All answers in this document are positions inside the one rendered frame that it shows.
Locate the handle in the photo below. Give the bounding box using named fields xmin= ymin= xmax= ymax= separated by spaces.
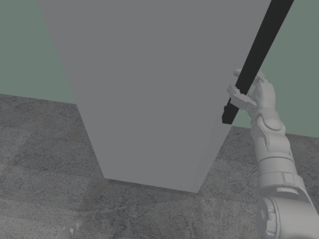
xmin=222 ymin=0 xmax=294 ymax=124

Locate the robot right hand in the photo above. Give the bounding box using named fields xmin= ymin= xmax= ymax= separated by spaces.
xmin=227 ymin=68 xmax=276 ymax=118

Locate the robot left hand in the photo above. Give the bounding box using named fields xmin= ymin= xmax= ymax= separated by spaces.
xmin=55 ymin=219 xmax=83 ymax=239

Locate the fridge door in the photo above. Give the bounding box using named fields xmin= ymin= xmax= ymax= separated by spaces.
xmin=37 ymin=0 xmax=296 ymax=193

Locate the right robot upper arm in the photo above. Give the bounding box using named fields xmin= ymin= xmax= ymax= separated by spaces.
xmin=255 ymin=196 xmax=319 ymax=239

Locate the robot right forearm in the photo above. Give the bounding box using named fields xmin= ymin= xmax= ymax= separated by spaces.
xmin=250 ymin=108 xmax=319 ymax=217

